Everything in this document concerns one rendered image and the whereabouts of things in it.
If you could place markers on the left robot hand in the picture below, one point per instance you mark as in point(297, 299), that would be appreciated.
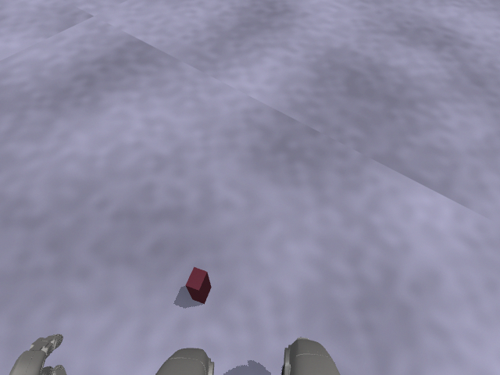
point(31, 362)

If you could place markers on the carton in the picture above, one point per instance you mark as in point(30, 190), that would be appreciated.
point(198, 285)

